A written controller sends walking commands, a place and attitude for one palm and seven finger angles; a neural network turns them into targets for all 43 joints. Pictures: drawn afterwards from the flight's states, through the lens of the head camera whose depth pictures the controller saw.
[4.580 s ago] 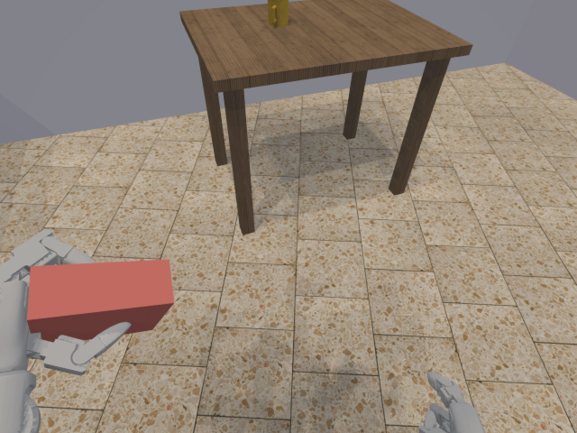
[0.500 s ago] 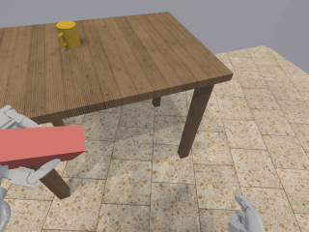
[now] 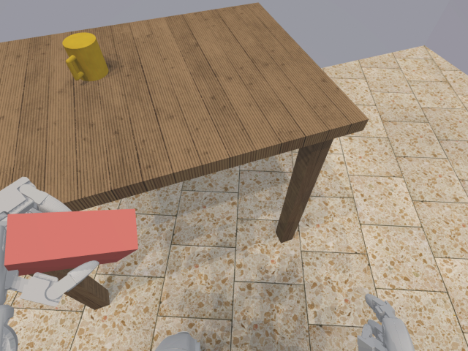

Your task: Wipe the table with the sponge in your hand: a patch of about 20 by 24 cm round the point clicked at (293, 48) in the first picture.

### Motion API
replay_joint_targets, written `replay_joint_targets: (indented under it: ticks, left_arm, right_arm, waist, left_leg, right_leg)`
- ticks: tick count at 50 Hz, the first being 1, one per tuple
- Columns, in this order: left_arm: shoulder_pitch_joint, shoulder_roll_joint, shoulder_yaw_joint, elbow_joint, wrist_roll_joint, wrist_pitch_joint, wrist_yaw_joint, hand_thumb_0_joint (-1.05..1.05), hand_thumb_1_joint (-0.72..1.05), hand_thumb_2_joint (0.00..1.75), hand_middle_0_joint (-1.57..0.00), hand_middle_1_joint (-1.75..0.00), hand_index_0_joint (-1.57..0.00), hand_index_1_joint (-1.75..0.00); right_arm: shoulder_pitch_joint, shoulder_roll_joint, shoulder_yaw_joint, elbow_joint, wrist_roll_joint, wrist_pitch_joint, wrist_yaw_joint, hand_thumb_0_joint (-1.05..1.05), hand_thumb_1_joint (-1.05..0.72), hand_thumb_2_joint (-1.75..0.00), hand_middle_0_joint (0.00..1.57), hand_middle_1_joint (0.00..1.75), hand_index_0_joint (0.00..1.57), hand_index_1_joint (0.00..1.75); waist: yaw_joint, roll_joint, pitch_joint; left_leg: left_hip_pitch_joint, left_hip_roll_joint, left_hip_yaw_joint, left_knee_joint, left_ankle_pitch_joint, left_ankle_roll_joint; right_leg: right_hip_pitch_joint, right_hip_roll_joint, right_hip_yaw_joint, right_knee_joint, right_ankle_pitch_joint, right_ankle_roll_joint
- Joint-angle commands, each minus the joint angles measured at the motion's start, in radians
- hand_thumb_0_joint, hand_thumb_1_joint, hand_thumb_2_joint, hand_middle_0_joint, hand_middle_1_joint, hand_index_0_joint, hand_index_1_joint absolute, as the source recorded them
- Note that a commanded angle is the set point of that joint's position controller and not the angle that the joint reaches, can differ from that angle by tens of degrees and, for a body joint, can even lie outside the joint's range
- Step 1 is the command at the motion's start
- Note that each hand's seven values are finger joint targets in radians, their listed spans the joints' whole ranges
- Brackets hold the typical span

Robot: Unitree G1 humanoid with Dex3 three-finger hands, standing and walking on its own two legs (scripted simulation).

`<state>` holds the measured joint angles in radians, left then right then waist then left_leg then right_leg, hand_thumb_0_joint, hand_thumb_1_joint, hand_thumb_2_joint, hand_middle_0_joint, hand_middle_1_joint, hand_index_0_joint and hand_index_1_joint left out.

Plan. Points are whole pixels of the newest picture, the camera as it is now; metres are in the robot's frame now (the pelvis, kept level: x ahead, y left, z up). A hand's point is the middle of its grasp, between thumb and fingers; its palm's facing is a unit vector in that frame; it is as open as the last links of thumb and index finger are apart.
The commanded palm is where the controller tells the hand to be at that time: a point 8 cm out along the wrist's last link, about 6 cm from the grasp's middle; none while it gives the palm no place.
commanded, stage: take the last steps up to it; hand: left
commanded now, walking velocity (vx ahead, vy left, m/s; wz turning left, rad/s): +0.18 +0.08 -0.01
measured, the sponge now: (91, 241) +0.23 +0.19 +0.14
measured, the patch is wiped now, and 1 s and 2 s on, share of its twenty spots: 0.00 0.00 0.00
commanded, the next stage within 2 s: come to a stop and stand still in 0.24 s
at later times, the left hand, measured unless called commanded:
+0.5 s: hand (75, 188) +0.29 +0.23 +0.16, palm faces +0.37 -0.80 -0.47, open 9.4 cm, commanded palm +0.23 +0.27 +0.18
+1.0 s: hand (32, 184) +0.29 +0.29 +0.16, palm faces +0.35 -0.88 -0.32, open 9.4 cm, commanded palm +0.23 +0.33 +0.18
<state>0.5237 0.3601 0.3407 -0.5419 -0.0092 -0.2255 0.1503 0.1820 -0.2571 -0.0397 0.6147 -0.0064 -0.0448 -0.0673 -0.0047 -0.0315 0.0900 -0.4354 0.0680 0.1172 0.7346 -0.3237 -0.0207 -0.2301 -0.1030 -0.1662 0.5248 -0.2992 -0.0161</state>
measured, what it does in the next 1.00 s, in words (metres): steps on the spot: left foot, then right foot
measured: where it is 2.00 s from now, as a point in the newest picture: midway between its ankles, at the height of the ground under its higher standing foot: outside the picture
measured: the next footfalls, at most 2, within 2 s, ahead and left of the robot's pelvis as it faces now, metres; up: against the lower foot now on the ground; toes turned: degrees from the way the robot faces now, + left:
left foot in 0.08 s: +0.12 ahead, +0.14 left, +0.00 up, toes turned +8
right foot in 0.42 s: +0.13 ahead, -0.08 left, +0.00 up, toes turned -4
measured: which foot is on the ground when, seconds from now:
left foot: up 0.00-0.06, down 0.08-0.44, up 0.46-0.74, down 0.76-1.00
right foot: down 0.00-0.08, up 0.10-0.40, down 0.42-1.00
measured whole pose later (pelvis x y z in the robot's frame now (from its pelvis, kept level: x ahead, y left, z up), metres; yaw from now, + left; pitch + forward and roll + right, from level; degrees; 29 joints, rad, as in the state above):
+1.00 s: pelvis +0.05 +0.06 -0.01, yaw -4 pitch -2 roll -1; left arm 0.37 0.31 0.34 -0.41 0.00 -0.24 0.12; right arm 0.30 -0.22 0.03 0.55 -0.01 -0.16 0.00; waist 0.02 -0.03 0.04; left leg -0.24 0.00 0.11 0.54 -0.27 0.05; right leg -0.28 -0.05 -0.05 0.52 -0.25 0.00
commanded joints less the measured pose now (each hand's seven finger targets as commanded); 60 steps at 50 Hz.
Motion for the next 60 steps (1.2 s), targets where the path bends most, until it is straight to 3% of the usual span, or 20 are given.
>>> replay_joint_targets:
  ticks: [1, 3, 4, 6, 8, 11, 19, 23, 28, 35, 36, 37, 38, 40, 42, 44, 47, 51, 54, 60]
  left_arm:
    - [-0.061, 0.189, 0.175, -0.233, -0.02, -0.056, 0.055, 0.0, 0.1, 1.3, -1.2, -1.6, -1.2, -1.6]
    - [-0.113, 0.181, 0.158, -0.255, -0.018, -0.069, 0.052, 0.0, 0.1, 1.3, -1.2, -1.6, -1.2, -1.6]
    - [-0.127, 0.175, 0.153, -0.261, -0.018, -0.077, 0.05, 0.0, 0.1, 1.3, -1.2, -1.6, -1.2, -1.6]
    - [-0.164, 0.23, 0.17, -0.21, -0.011, -0.088, 0.036, 0.0, 0.1, 1.3, -1.2, -1.6, -1.2, -1.6]
    - [-0.142, 0.184, 0.139, -0.228, -0.009, -0.085, 0.026, 0.0, 0.1, 1.3, -1.2, -1.6, -1.2, -1.6]
    - [-0.091, 0.151, 0.116, -0.281, -0.016, -0.069, 0.016, 0.0, 0.1, 1.3, -1.2, -1.6, -1.2, -1.6]
    - [-0.108, 0.154, 0.127, -0.159, -0.025, -0.022, 0.026, 0.0, 0.1, 1.3, -1.2, -1.6, -1.2, -1.6]
    - [-0.121, 0.186, 0.147, -0.058, -0.033, 0.005, 0.023, 0.0, 0.1, 1.3, -1.2, -1.6, -1.2, -1.6]
    - [-0.054, 0.204, 0.182, -0.182, -0.018, -0.023, 0.042, 0.0, 0.1, 1.3, -1.2, -1.6, -1.2, -1.6]
    - [0.029, 0.189, 0.188, -0.253, -0.022, -0.02, 0.055, 0.0, 0.1, 1.3, -1.2, -1.6, -1.2, -1.6]
    - [-1.059, 0.992, 0.609, -0.444, -0.063, -0.181, 0.054, 0.0, 0.1, 1.3, -1.2, -1.6, -1.2, -1.6]
    - [-0.559, 0.419, 0.413, 0.012, -0.029, -0.119, 0.031, 0.0, 0.1, 1.3, -1.2, -1.6, -1.2, -1.6]
    - [-0.485, 0.358, 0.34, 0.154, -0.032, -0.107, 0.015, 0.0, 0.1, 1.3, -1.2, -1.6, -1.2, -1.6]
    - [-0.331, 0.296, 0.2, 0.135, -0.035, -0.138, -0.011, 0.0, 0.1, 1.3, -1.2, -1.6, -1.2, -1.6]
    - [-0.259, 0.16, 0.07, 0.028, -0.035, -0.129, -0.025, 0.0, 0.1, 1.3, -1.2, -1.6, -1.2, -1.6]
    - [-0.274, 0.122, 0.018, -0.088, -0.022, -0.105, -0.025, 0.0, 0.1, 1.3, -1.2, -1.6, -1.2, -1.6]
    - [-0.266, 0.141, 0.065, -0.136, 0.01, -0.075, -0.012, 0.0, 0.1, 1.3, -1.2, -1.6, -1.2, -1.6]
    - [-0.275, 0.261, 0.221, -0.179, 0.014, -0.067, 0.008, 0.0, 0.1, 1.3, -1.2, -1.6, -1.2, -1.6]
    - [-0.255, 0.218, 0.199, -0.207, -0.001, -0.067, 0.006, 0.0, 0.1, 1.3, -1.2, -1.6, -1.2, -1.6]
    - [-0.216, 0.125, 0.123, -0.15, -0.013, -0.05, 0.002, 0.0, 0.1, 1.3, -1.2, -1.6, -1.2, -1.6]
  right_arm:
    - [-0.047, -0.033, -0.018, -0.171, 0.004, -0.053, -0.009, 0.0, -0.9, -0.9, 0.2, 0.3, 0.2, 0.3]
    - [-0.034, -0.064, -0.035, -0.182, 0.01, -0.055, -0.019, 0.0, -0.9, -0.9, 0.2, 0.3, 0.2, 0.3]
    - [-0.038, -0.087, -0.042, -0.188, 0.015, -0.055, -0.015, 0.0, -0.9, -0.9, 0.2, 0.3, 0.2, 0.3]
    - [-0.053, -0.062, -0.024, -0.176, 0.004, -0.071, -0.014, 0.0, -0.9, -0.9, 0.2, 0.3, 0.2, 0.3]
    - [-0.042, -0.06, -0.028, -0.151, 0.016, -0.081, -0.002, 0.0, -0.9, -0.9, 0.2, 0.3, 0.2, 0.3]
    - [-0.048, -0.06, -0.019, -0.156, 0.014, -0.094, 0.009, 0.0, -0.9, -0.9, 0.2, 0.3, 0.2, 0.3]
    - [-0.053, -0.046, 0.011, -0.149, 0.009, -0.086, -0.014, 0.0, -0.9, -0.9, 0.2, 0.3, 0.2, 0.3]
    - [-0.055, -0.025, 0.013, -0.157, 0.015, -0.072, -0.001, 0.0, -0.9, -0.9, 0.2, 0.3, 0.2, 0.3]
    - [-0.111, 0.005, 0.044, -0.169, 0.008, -0.044, -0.005, 0.0, -0.9, -0.9, 0.2, 0.3, 0.2, 0.3]
    - [-0.063, -0.025, 0.011, -0.202, 0.001, -0.014, -0.015, 0.0, -0.9, -0.9, 0.2, 0.3, 0.2, 0.3]
    - [0.067, -0.064, 0.048, -0.259, 0.038, -0.065, -0.065, 0.0, -0.9, -0.9, 0.2, 0.3, 0.2, 0.3]
    - [0.056, 0.019, 0.017, -0.216, 0.034, -0.108, -0.031, 0.0, -0.9, -0.9, 0.2, 0.3, 0.2, 0.3]
    - [0.049, -0.075, 0.004, -0.191, 0.008, -0.126, 0.001, 0.0, -0.9, -0.9, 0.2, 0.3, 0.2, 0.3]
    - [0.109, -0.092, -0.003, -0.212, -0.005, -0.136, 0.037, 0.0, -0.9, -0.9, 0.2, 0.3, 0.2, 0.3]
    - [0.102, -0.075, 0.02, -0.216, 0.004, -0.139, 0.073, 0.0, -0.9, -0.9, 0.2, 0.3, 0.2, 0.3]
    - [0.036, -0.102, 0.01, -0.213, 0.004, -0.163, 0.078, 0.0, -0.9, -0.9, 0.2, 0.3, 0.2, 0.3]
    - [-0.028, -0.106, 0.02, -0.227, 0.003, -0.179, 0.062, 0.0, -0.9, -0.9, 0.2, 0.3, 0.2, 0.3]
    - [-0.057, -0.084, 0.029, -0.231, -0.018, -0.167, 0.039, 0.0, -0.9, -0.9, 0.2, 0.3, 0.2, 0.3]
    - [-0.059, -0.065, 0.034, -0.231, -0.026, -0.164, 0.033, 0.0, -0.9, -0.9, 0.2, 0.3, 0.2, 0.3]
    - [-0.066, -0.072, 0.031, -0.198, -0.024, -0.162, 0.037, 0.0, -0.9, -0.9, 0.2, 0.3, 0.2, 0.3]
  waist:
    - [0.008, -0.087, -0.226]
    - [-0.007, 0.106, -0.239]
    - [-0.001, 0.312, -0.252]
    - [0.003, 0.36, -0.203]
    - [0.0, 0.258, -0.19]
    - [0.013, 0.276, -0.201]
    - [0.009, 0.199, -0.2]
    - [0.012, -0.261, -0.207]
    - [0.009, -0.101, -0.258]
    - [0.008, -0.06, -0.277]
    - [-0.013, 0.181, -0.256]
    - [0.034, 0.131, -0.264]
    - [0.039, 0.126, -0.239]
    - [0.038, -0.022, -0.183]
    - [0.038, -0.007, -0.186]
    - [0.018, 0.029, -0.108]
    - [0.03, 0.278, -0.089]
    - [0.035, 0.186, -0.173]
    - [0.033, 0.253, -0.175]
    - [0.021, 0.149, -0.177]
  left_leg:
    - [0.179, -0.039, 0.066, -0.243, 0.135, 0.007]
    - [0.369, 0.05, -0.037, -0.333, 0.208, 0.052]
    - [0.473, 0.239, -0.286, -0.349, 0.4, 0.142]
    - [0.365, 0.368, -0.504, -0.447, 0.282, 0.255]
    - [0.39, 0.317, -0.367, -0.404, 0.355, 0.253]
    - [0.303, 0.233, -0.169, -0.405, 0.39, 0.188]
    - [0.227, 0.196, -0.081, -0.295, 0.235, 0.103]
    - [-0.021, -0.041, -0.034, 0.149, -0.191, -0.017]
    - [-0.037, -0.03, -0.083, 0.202, -0.157, -0.026]
    - [0.154, -0.051, -0.035, -0.19, 0.06, -0.016]
    - [0.162, 0.011, -0.132, -0.396, 0.099, 0.025]
    - [0.144, 0.069, -0.118, -0.264, 0.194, 0.025]
    - [0.192, 0.022, -0.063, -0.205, 0.182, 0.007]
    - [0.134, -0.055, -0.082, -0.064, -0.042, 0.003]
    - [0.145, -0.048, -0.087, -0.104, 0.032, 0.017]
    - [0.196, -0.024, -0.106, -0.237, 0.061, 0.016]
    - [0.097, 0.088, -0.223, -0.506, -0.044, 0.038]
    - [0.157, 0.063, -0.183, -0.471, 0.098, 0.019]
    - [0.167, 0.078, -0.189, -0.489, 0.074, -0.005]
    - [0.225, 0.072, -0.176, -0.465, 0.126, -0.026]
  right_leg:
    - [0.128, -0.175, 0.146, -0.054, 0.357, -0.074]
    - [-0.018, -0.09, 0.098, 0.169, 0.224, -0.018]
    - [-0.205, 0.021, 0.033, 0.362, -0.144, 0.031]
    - [-0.322, 0.035, 0.132, 0.631, -0.338, 0.027]
    - [-0.386, 0.009, 0.135, 0.616, -0.241, 0.041]
    - [-0.267, 0.019, 0.071, 0.462, -0.13, 0.05]
    - [0.028, 0.078, -0.001, -0.052, 0.026, 0.054]
    - [0.158, -0.274, 0.46, -0.173, 0.68, -0.11]
    - [0.23, -0.243, 0.236, -0.061, 0.93, -0.108]
    - [0.149, -0.179, 0.201, -0.043, 0.629, -0.071]
    - [0.06, -0.033, 0.137, 0.042, 0.221, 0.071]
    - [-0.019, -0.007, 0.115, 0.045, -0.029, 0.023]
    - [-0.019, 0.012, 0.152, -0.059, 0.047, -0.006]
    - [-0.075, -0.133, 0.385, -0.211, -0.018, -0.08]
    - [-0.015, -0.135, 0.352, -0.188, 0.06, -0.092]
    - [-0.085, -0.039, 0.244, -0.165, 0.015, -0.042]
    - [0.009, 0.089, 0.105, 0.009, 0.0, 0.017]
    - [0.064, 0.091, 0.109, -0.029, 0.08, 0.015]
    - [0.061, 0.091, 0.107, -0.019, 0.056, 0.01]
    - [0.05, 0.089, 0.119, -0.07, 0.103, 0.012]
